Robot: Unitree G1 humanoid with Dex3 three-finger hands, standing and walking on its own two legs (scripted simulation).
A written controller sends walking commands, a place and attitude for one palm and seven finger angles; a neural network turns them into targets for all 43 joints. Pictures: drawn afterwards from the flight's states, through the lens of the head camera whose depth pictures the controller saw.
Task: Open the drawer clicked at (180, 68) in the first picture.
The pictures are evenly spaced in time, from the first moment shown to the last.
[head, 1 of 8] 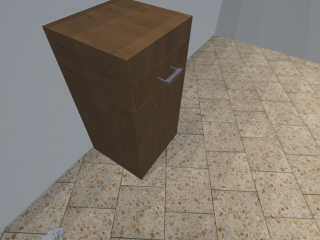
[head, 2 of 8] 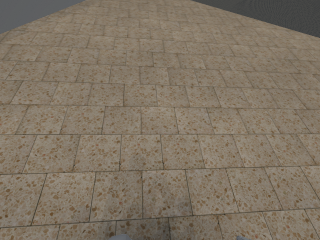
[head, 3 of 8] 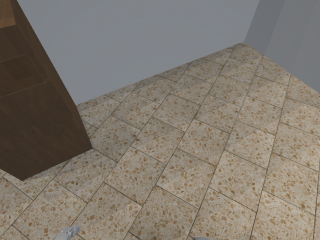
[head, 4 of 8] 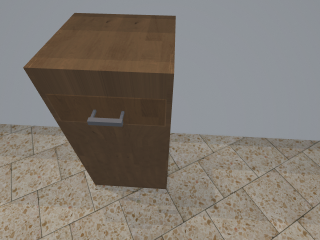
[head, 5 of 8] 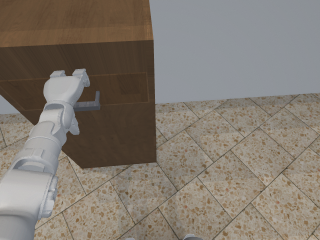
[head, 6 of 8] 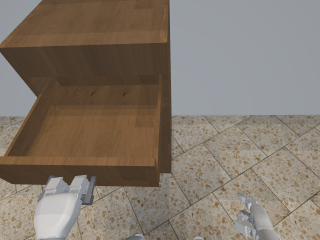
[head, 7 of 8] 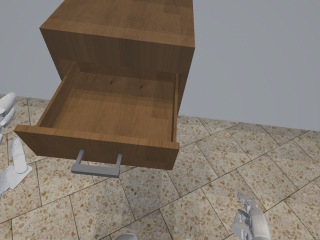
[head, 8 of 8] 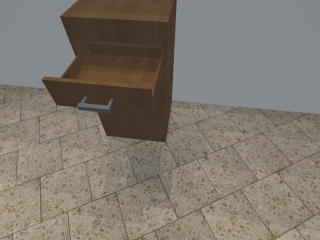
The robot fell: no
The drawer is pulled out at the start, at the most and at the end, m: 0.00 0.30 0.29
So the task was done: yes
